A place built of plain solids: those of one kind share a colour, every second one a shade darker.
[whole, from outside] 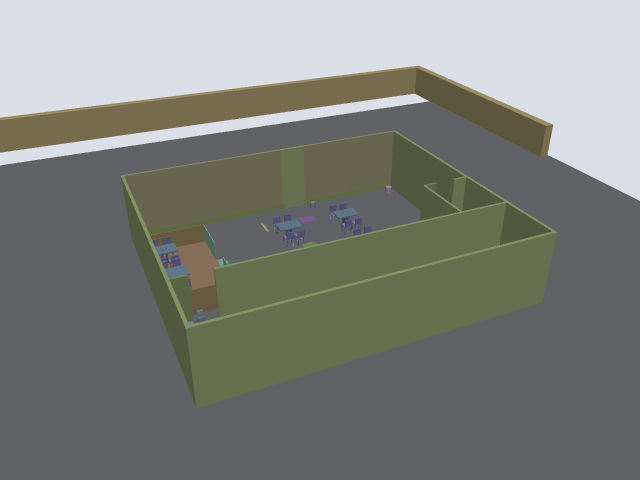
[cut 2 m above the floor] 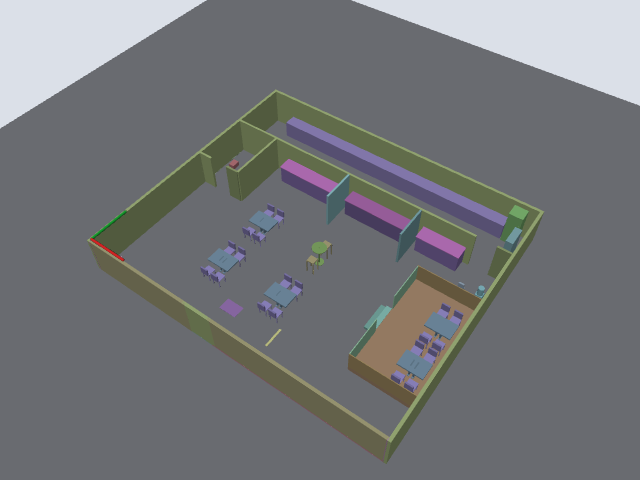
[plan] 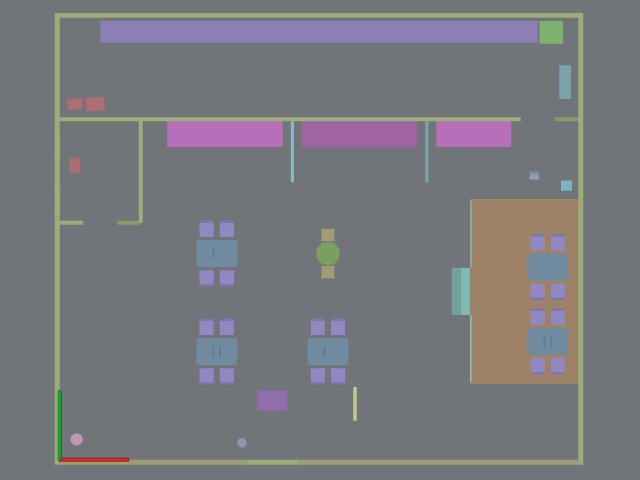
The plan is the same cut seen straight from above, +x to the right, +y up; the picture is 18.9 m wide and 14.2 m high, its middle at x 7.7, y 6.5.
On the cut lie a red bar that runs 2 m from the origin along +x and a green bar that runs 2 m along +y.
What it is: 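A food court's seating hall of the 2010s to 2020s; 15.3 x 13.1 m, ceiling 3.6 m, a street door 0.95 x 2.1 m in the glazed front; tables 0.75 m, chairs 0.45 m, bar tops 1.06 m, a counter 1.0 m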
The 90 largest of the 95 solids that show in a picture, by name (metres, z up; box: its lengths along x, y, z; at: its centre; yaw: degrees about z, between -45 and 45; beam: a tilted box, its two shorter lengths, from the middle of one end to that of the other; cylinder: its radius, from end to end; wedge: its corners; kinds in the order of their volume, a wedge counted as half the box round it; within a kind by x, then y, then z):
{
 "street_hedge_1": {"box": [0.6, 16.6, 2.25], "at": [-11.93, -8.3, 1.07]},
 "street_hedge_2": {"box": [39.8, 0.6, 2.25], "at": [7.67, -16.3, 1.07]},
 "wall_1": {"box": [0.15, 7.31, 3.62], "at": [-0.07, 3.5, 1.76]},
 "wall_2": {"box": [0.15, 3.3, 3.62], "at": [-0.07, 8.51, 1.76]},
 "wall_3": {"box": [0.15, 3.36, 3.62], "at": [-0.07, 11.54, 1.76]},
 "wall_4": {"box": [0.7, 0.12, 3.62], "at": [0.35, 7.01, 1.76]},
 "wall_5": {"box": [0.7, 0.12, 3.62], "at": [2.05, 7.01, 1.76]},
 "wall_6": {"box": [0.12, 3.06, 3.62], "at": [2.4, 8.54, 1.76]},
 "wall_7": {"box": [1.5, 0.15, 3.62], "at": [6.29, -0.07, 1.76]},
 "wall_8": {"box": [13.64, 0.12, 3.62], "at": [6.82, 10.07, 1.76]},
 "wall_9": {"box": [15.64, 0.15, 3.62], "at": [7.67, 13.14, 1.76]},
 "wall_10": {"box": [0.7, 0.12, 3.62], "at": [14.99, 10.07, 1.76]},
 "wall_11": {"box": [0.15, 13.37, 3.62], "at": [15.41, 6.54, 1.76]},
 "back_worktop_1": {"box": [12.94, 0.65, 0.95], "at": [7.67, 12.66, 0.42]},
 "window_wall_1": {"box": [5.69, 0.15, 3.62], "at": [2.85, -0.07, 1.76]},
 "window_wall_2": {"box": [8.45, 0.15, 3.62], "at": [11.12, -0.07, 1.76]},
 "counter_1": {"box": [3.38, 0.7, 1.05], "at": [4.89, 9.66, 0.47]},
 "counter_2": {"box": [3.38, 0.7, 1.05], "at": [8.87, 9.66, 0.47]},
 "counter_3": {"box": [2.18, 0.7, 1.05], "at": [12.25, 9.66, 0.47]},
 "dais_1": {"box": [3.2, 5.46, 0.35], "at": [13.74, 4.98, 0.12]},
 "back_fridge_1": {"box": [0.7, 0.68, 1.9], "at": [14.54, 12.64, 0.9]},
 "kiosk_wall_1": {"box": [0.1, 1.8, 2.35], "at": [6.88, 9.11, 1.12]},
 "kiosk_wall_2": {"box": [0.1, 1.8, 2.35], "at": [10.86, 9.11, 1.12]},
 "shelf_1": {"box": [0.35, 1.0, 1.95], "at": [14.96, 11.17, 0.93]},
 "meeting_table_1": {"box": [1.2, 0.8, 0.07], "at": [4.64, 3.2, 0.71]},
 "meeting_table_2": {"box": [1.2, 0.8, 0.07], "at": [4.64, 6.1, 0.71]},
 "meeting_table_3": {"box": [1.2, 0.8, 0.07], "at": [7.93, 3.2, 0.71]},
 "meeting_table_4": {"box": [1.2, 0.8, 0.07], "at": [14.44, 3.5, 1.01]},
 "meeting_table_5": {"box": [1.2, 0.8, 0.07], "at": [14.44, 5.7, 1.01]},
 "side_chair_1": {"box": [0.38, 0.08, 0.38], "at": [4.34, 2.26, 0.65]},
 "side_chair_2": {"box": [0.42, 0.42, 0.04], "at": [4.34, 2.5, 0.43]},
 "side_chair_3": {"box": [0.42, 0.42, 0.04], "at": [4.34, 3.9, 0.43]},
 "side_chair_4": {"box": [0.38, 0.08, 0.38], "at": [4.34, 4.14, 0.65]},
 "side_chair_5": {"box": [0.38, 0.08, 0.38], "at": [4.34, 5.16, 0.65]},
 "side_chair_6": {"box": [0.42, 0.42, 0.04], "at": [4.34, 5.4, 0.43]},
 "side_chair_7": {"box": [0.42, 0.42, 0.04], "at": [4.34, 6.8, 0.43]},
 "side_chair_8": {"box": [0.38, 0.08, 0.38], "at": [4.34, 7.04, 0.65]},
 "side_chair_9": {"box": [0.38, 0.08, 0.38], "at": [4.95, 2.26, 0.65]},
 "side_chair_10": {"box": [0.42, 0.42, 0.04], "at": [4.95, 2.5, 0.43]},
 "side_chair_11": {"box": [0.42, 0.42, 0.04], "at": [4.95, 3.9, 0.43]},
 "side_chair_12": {"box": [0.38, 0.08, 0.38], "at": [4.95, 4.14, 0.65]},
 "side_chair_13": {"box": [0.38, 0.08, 0.38], "at": [4.95, 5.16, 0.65]},
 "side_chair_14": {"box": [0.42, 0.42, 0.04], "at": [4.95, 5.4, 0.43]},
 "side_chair_15": {"box": [0.42, 0.42, 0.04], "at": [4.95, 6.8, 0.43]},
 "side_chair_16": {"box": [0.38, 0.08, 0.38], "at": [4.95, 7.04, 0.65]},
 "side_chair_17": {"box": [0.38, 0.08, 0.38], "at": [7.63, 2.26, 0.65]},
 "side_chair_18": {"box": [0.42, 0.42, 0.04], "at": [7.63, 2.5, 0.43]},
 "side_chair_19": {"box": [0.42, 0.42, 0.04], "at": [7.63, 3.9, 0.43]},
 "side_chair_20": {"box": [0.38, 0.08, 0.38], "at": [7.63, 4.14, 0.65]},
 "side_chair_21": {"box": [0.38, 0.08, 0.38], "at": [8.23, 2.26, 0.65]},
 "side_chair_22": {"box": [0.42, 0.42, 0.04], "at": [8.23, 2.5, 0.43]},
 "side_chair_23": {"box": [0.42, 0.42, 0.04], "at": [8.23, 3.9, 0.43]},
 "side_chair_24": {"box": [0.38, 0.08, 0.38], "at": [8.23, 4.14, 0.65]},
 "side_chair_25": {"box": [0.38, 0.08, 0.38], "at": [14.14, 2.56, 0.95]},
 "side_chair_26": {"box": [0.42, 0.42, 0.04], "at": [14.14, 2.8, 0.73]},
 "side_chair_27": {"box": [0.42, 0.42, 0.04], "at": [14.14, 4.2, 0.73]},
 "side_chair_28": {"box": [0.38, 0.08, 0.38], "at": [14.14, 4.44, 0.95]},
 "side_chair_29": {"box": [0.38, 0.08, 0.38], "at": [14.14, 4.76, 0.95]},
 "side_chair_30": {"box": [0.38, 0.08, 0.38], "at": [14.14, 6.64, 0.95]},
 "side_chair_31": {"box": [0.38, 0.08, 0.38], "at": [14.74, 2.56, 0.95]},
 "side_chair_32": {"box": [0.42, 0.42, 0.04], "at": [14.74, 2.8, 0.73]},
 "side_chair_33": {"box": [0.42, 0.42, 0.04], "at": [14.74, 4.2, 0.73]},
 "side_chair_34": {"box": [0.38, 0.08, 0.38], "at": [14.74, 4.44, 0.95]},
 "side_chair_35": {"box": [0.38, 0.08, 0.38], "at": [14.74, 4.76, 0.95]},
 "side_chair_36": {"box": [0.38, 0.08, 0.38], "at": [14.74, 6.64, 0.95]},
 "counter_top_1": {"box": [3.42, 0.78, 0.04], "at": [4.89, 9.64, 1.02]},
 "counter_top_2": {"box": [3.42, 0.78, 0.04], "at": [8.87, 9.64, 1.02]},
 "counter_top_3": {"box": [2.22, 0.78, 0.04], "at": [12.25, 9.64, 1.02]},
 "stallriser_1": {"box": [5.69, 0.05, 0.35], "at": [2.85, -0.02, 0.12]},
 "stallriser_2": {"box": [8.45, 0.05, 0.35], "at": [11.12, -0.02, 0.12]},
 "dais_rail_end_1": {"box": [3.2, 0.04, 1.0], "at": [13.74, 2.27, 0.75]},
 "dais_rail_end_2": {"box": [3.2, 0.04, 1.0], "at": [13.74, 7.69, 0.75]},
 "dais_steps_1": {"box": [0.27, 1.4, 0.2], "at": [11.73, 4.98, 0.05]},
 "dais_steps_2": {"box": [0.27, 1.4, 0.35], "at": [12.01, 4.98, 0.12]},
 "box_cardboard_1": {"box": [0.32, 0.44, 0.31], "at": [0.45, 8.71, 0.1], "yaw": 1.2},
 "box_cardboard_2": {"box": [0.45, 0.32, 0.3], "at": [0.45, 10.52, 0.1], "yaw": 5.1},
 "box_cardboard_3": {"box": [0.57, 0.41, 0.33], "at": [1.05, 10.52, 0.12], "yaw": 5.8},
 "dais_rail_front_1": {"box": [0.04, 2.03, 1.0], "at": [12.16, 3.27, 0.75]},
 "dais_rail_front_2": {"box": [0.04, 2.03, 1.0], "at": [12.16, 6.7, 0.75]},
 "front_foot_1": {"box": [8.45, 0.15, 0.12], "at": [11.12, -0.07, 0.01]},
 "water_cooler_1": {"box": [0.33, 0.31, 1.03], "at": [14.99, 8.11, 0.47]},
 "water_cooler_2": {"cylinder": 0.14, "from": [14.99, 8.11, 0.98], "to": [14.99, 8.11, 1.4]},
 "plant_pot_1": {"cylinder": 0.18, "from": [0.5, 0.6, 0.0], "to": [0.5, 0.6, 0.38]},
 "door_mat_1": {"box": [0.9, 0.6, 0.07], "at": [6.29, 1.75, -0.02]},
 "bin_waste_1": {"cylinder": 0.14, "from": [5.39, 0.5, 0.0], "to": [5.39, 0.5, 0.31]},
 "bar_stool_1": {"box": [0.38, 0.36, 0.06], "at": [7.93, 5.55, 0.73]},
 "bar_stool_2": {"box": [0.38, 0.36, 0.06], "at": [7.93, 6.65, 0.73]},
 "bar_table_1": {"cylinder": 0.35, "from": [7.93, 6.1, 1.03], "to": [7.93, 6.1, 1.06]},
 "wet_floor_sign_1": {"box": [0.26, 0.09, 0.31], "at": [14.04, 8.41, 0.47]},
 "cable_protector_1": {"box": [0.1, 1.0, 0.07], "at": [8.73, 1.65, -0.01]}
}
